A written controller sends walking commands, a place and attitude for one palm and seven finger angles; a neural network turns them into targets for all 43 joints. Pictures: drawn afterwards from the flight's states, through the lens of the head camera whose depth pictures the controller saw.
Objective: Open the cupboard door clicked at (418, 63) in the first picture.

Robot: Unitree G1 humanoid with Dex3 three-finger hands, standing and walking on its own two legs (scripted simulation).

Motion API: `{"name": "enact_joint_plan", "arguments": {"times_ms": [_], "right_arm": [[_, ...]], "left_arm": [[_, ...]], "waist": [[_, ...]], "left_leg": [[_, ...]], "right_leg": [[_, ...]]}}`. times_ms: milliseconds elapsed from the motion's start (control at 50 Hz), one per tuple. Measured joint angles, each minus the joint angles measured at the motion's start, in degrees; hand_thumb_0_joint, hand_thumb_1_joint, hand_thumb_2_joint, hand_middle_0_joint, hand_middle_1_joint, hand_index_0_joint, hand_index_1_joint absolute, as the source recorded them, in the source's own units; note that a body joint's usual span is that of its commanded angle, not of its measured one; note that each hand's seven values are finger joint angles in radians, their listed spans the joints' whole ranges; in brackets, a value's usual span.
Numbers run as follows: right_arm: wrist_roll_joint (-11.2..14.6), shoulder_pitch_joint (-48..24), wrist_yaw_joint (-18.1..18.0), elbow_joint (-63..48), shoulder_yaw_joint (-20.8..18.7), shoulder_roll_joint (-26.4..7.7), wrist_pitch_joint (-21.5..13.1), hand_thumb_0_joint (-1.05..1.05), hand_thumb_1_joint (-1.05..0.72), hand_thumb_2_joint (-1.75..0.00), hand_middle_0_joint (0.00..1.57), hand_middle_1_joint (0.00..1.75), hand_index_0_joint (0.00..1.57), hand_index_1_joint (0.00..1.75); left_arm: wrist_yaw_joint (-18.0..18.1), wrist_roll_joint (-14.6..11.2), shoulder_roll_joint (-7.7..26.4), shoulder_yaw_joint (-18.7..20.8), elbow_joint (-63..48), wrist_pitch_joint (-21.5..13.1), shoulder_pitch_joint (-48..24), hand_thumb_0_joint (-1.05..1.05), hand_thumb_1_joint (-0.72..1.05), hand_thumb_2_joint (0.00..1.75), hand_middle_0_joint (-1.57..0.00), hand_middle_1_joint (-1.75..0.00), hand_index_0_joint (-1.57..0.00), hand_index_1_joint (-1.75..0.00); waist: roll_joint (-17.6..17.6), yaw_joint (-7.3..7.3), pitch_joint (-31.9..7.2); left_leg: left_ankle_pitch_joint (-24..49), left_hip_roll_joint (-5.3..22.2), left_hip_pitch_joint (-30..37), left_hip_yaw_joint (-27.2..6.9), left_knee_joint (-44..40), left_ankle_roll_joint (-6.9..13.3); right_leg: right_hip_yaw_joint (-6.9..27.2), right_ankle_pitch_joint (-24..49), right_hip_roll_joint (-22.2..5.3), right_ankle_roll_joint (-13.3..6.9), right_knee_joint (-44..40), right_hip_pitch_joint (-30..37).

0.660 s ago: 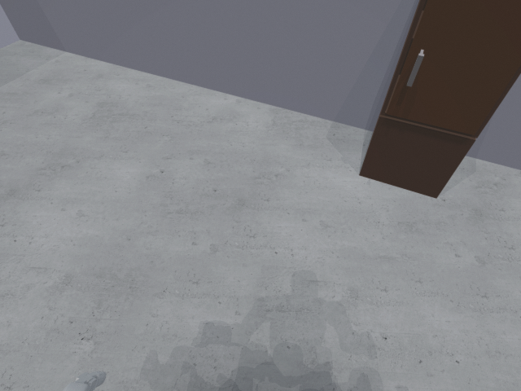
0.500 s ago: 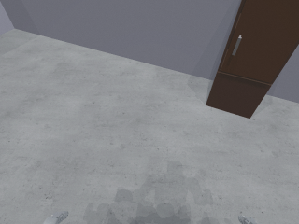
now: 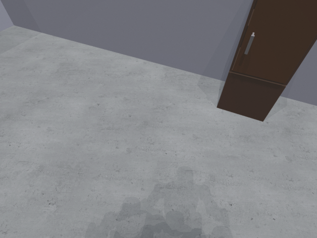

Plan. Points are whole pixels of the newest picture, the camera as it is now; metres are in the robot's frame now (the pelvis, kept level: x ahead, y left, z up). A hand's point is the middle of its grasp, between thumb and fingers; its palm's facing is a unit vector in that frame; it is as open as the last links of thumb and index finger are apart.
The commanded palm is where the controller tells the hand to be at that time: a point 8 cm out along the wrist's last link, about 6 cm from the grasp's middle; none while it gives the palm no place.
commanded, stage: stand and wait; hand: left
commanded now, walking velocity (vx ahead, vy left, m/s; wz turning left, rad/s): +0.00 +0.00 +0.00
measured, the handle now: (249, 43) +1.26 -0.52 -0.12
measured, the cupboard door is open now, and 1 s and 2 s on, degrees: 0 0 0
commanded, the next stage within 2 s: look at it before walking up in 0.34 s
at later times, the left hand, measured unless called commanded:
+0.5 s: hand out of the picture +0.07 +0.24 -0.15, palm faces -0.04 -0.94 -0.33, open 7.4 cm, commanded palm none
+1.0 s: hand out of the picture +0.08 +0.24 -0.15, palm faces -0.03 -0.94 -0.34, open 7.4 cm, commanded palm none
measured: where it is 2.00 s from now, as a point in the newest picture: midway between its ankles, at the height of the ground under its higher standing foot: outside the picture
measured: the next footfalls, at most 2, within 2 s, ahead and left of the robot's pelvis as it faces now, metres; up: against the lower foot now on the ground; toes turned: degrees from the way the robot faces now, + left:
left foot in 2.00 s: +0.19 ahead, +0.08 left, +0.00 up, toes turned -23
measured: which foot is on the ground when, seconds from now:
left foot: down 0.00-1.00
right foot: down 0.00-1.00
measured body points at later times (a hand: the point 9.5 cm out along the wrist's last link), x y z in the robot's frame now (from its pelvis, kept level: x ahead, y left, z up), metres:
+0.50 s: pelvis -0.01 +0.00 +0.00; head +0.00 +0.00 +0.45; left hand +0.08 +0.29 -0.13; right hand +0.07 -0.30 -0.13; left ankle -0.01 +0.12 -0.74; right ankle +0.00 -0.12 -0.74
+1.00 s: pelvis +0.00 -0.01 +0.00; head +0.01 -0.01 +0.45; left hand +0.08 +0.29 -0.13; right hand +0.09 -0.30 -0.13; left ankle -0.01 +0.12 -0.74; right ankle +0.00 -0.12 -0.74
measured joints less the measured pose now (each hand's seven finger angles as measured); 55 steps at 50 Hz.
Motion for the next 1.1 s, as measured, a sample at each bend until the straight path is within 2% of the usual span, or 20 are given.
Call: {"name": "enact_joint_plan", "arguments": {"times_ms": [1100], "right_arm": [[0.2,-1.6,0.1,0.6,0.3,0.2,-0.4,0.0,-0.9,-0.9,0.21,0.29,0.2,0.3]], "left_arm": [[-0.1,0.2,-0.3,-0.1,0.6,-0.7,-1.2,0.01,0.91,0.9,-0.2,-0.3,-0.21,-0.3]], "waist": [[0.3,0.13,-0.3]], "left_leg": [[1.5,0.6,1.1,-0.3,-2.9,-0.7]], "right_leg": [[-0.3,1.3,0.6,-0.6,-2.5,1.0]]}}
